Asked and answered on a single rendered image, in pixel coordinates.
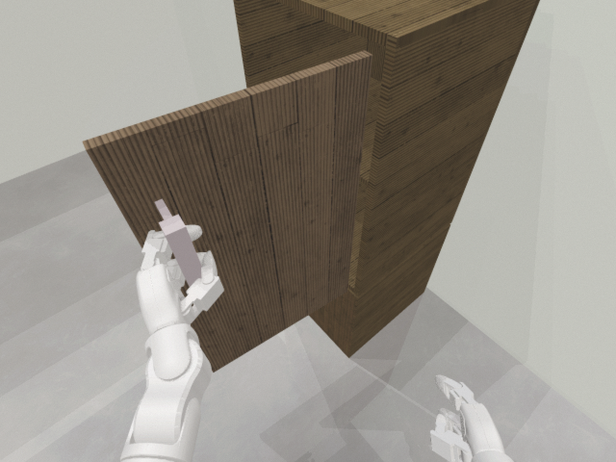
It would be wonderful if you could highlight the cupboard door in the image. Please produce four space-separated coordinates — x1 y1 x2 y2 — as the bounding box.
83 50 372 372

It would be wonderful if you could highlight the robot right hand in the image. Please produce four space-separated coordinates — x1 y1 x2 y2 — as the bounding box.
430 375 505 462

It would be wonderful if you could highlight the robot left forearm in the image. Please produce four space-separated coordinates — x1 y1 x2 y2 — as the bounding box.
120 323 212 462

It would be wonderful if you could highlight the robot left hand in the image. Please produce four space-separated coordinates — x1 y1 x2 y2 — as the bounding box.
136 225 224 336

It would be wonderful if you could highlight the handle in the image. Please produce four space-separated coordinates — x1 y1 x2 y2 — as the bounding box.
155 199 202 287

